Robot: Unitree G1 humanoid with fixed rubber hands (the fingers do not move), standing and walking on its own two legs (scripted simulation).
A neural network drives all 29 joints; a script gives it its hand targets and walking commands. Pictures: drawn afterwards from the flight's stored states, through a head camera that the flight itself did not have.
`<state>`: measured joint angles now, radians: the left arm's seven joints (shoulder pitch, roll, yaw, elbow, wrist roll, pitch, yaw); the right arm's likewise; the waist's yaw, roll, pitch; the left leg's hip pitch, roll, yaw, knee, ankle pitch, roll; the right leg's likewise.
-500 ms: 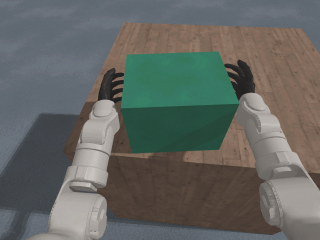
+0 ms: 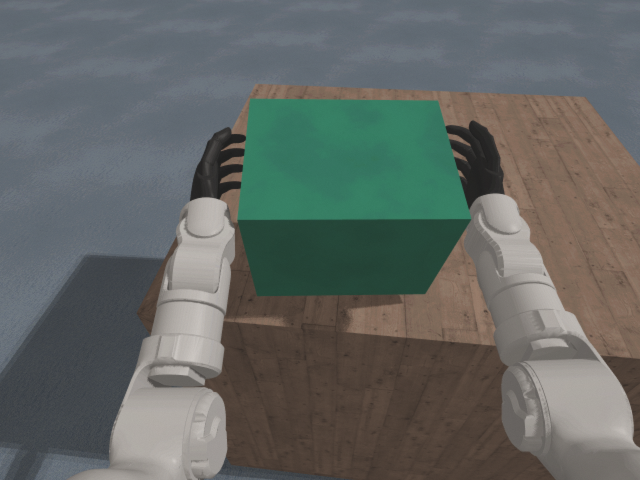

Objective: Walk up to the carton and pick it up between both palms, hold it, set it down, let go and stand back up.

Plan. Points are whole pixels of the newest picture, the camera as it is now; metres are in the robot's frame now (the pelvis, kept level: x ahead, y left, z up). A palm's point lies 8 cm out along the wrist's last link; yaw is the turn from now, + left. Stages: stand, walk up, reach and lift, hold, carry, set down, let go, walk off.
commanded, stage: reach and lift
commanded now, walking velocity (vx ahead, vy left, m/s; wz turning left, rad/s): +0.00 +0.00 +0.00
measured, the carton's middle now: (343, 202) +0.44 +0.00 +0.14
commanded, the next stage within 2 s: none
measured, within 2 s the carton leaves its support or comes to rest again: neither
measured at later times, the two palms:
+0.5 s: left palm (209, 192) +0.40 +0.16 +0.19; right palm (483, 180) +0.42 -0.17 +0.19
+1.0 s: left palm (167, 200) +0.34 +0.18 +0.23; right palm (487, 171) +0.37 -0.15 +0.24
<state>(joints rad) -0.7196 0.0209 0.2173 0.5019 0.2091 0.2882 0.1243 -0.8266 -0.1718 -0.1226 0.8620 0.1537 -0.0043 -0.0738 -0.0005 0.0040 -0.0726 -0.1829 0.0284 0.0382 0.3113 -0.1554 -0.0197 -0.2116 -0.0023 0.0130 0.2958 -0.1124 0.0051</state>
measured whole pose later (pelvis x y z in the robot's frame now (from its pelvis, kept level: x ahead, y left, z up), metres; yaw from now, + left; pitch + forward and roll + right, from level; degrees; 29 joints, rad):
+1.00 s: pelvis -0.03 +0.01 +0.00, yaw +1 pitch -5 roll -1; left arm -0.77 0.04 0.23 0.43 0.17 0.63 0.12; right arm -0.94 -0.16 -0.22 0.88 0.17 0.31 -0.08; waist -0.01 0.00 -0.10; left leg -0.13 0.03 0.02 0.37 -0.16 -0.01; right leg -0.12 0.00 0.00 0.27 -0.09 0.01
